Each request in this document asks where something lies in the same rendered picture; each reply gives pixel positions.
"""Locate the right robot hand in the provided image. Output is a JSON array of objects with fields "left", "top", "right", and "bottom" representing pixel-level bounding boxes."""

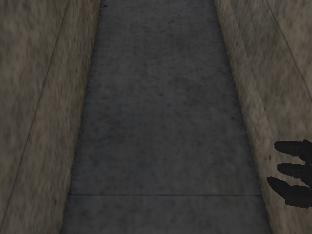
[{"left": 267, "top": 139, "right": 312, "bottom": 209}]

